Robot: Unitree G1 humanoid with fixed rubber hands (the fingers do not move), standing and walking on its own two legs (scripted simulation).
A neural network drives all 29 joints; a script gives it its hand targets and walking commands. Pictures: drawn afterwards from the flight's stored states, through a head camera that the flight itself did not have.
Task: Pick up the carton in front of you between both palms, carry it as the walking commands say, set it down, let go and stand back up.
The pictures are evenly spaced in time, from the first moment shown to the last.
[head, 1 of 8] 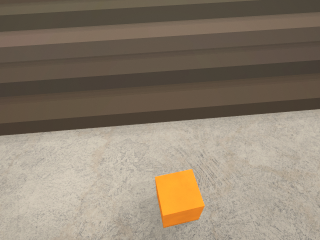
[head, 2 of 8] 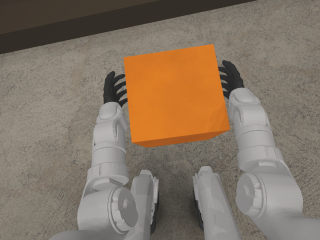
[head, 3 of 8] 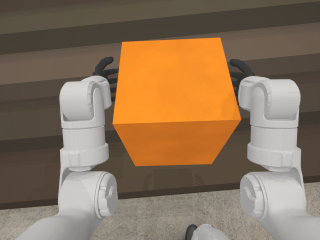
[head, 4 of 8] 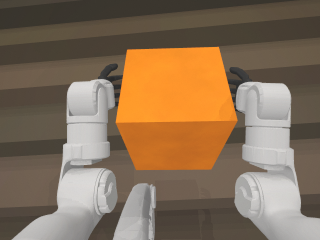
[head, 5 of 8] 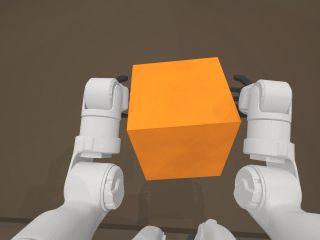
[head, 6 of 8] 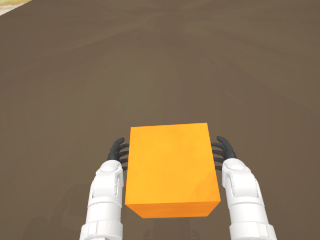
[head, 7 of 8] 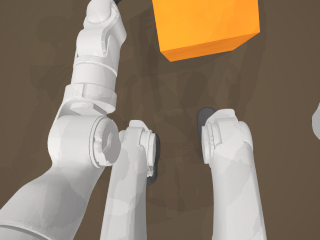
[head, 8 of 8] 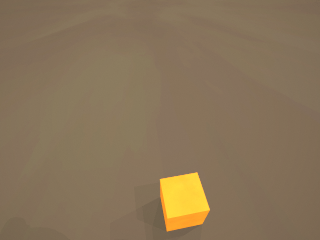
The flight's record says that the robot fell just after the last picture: no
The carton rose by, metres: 2.19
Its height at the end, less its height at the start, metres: +1.44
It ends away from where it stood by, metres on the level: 5.03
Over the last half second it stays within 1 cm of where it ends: yes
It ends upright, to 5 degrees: yes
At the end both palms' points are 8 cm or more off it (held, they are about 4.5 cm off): yes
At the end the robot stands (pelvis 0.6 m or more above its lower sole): yes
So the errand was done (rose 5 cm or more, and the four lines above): yes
